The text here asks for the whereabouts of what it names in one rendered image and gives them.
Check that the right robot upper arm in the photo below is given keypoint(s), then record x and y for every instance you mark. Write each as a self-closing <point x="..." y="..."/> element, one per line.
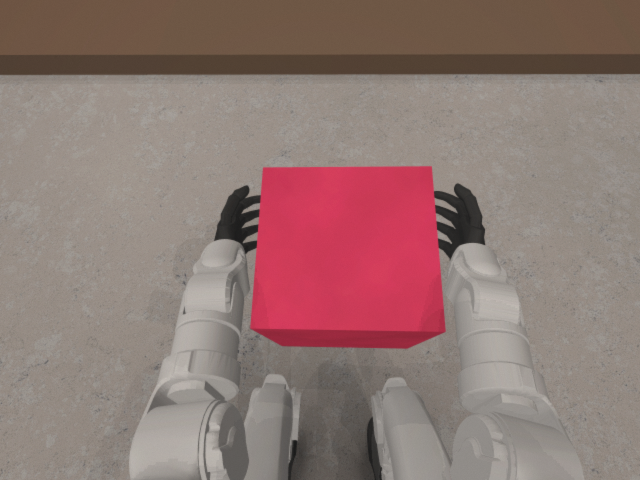
<point x="494" y="446"/>

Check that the left robot upper arm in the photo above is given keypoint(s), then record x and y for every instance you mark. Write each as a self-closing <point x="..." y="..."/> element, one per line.
<point x="202" y="440"/>

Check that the right robot shin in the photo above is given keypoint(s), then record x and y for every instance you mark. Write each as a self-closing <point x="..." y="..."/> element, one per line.
<point x="384" y="455"/>

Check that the right robot hand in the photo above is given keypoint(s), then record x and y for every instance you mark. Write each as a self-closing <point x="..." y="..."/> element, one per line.
<point x="468" y="220"/>

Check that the carton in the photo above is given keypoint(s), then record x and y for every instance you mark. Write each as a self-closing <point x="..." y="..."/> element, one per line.
<point x="347" y="257"/>

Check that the left robot hand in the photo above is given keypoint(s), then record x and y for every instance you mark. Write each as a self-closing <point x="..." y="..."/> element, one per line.
<point x="232" y="221"/>

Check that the robot left thigh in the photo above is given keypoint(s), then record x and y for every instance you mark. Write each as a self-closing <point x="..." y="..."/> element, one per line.
<point x="271" y="423"/>

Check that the robot left forearm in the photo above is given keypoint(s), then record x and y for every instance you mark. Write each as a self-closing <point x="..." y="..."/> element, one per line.
<point x="203" y="361"/>

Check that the robot right forearm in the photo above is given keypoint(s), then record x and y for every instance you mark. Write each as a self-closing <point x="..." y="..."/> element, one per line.
<point x="497" y="372"/>

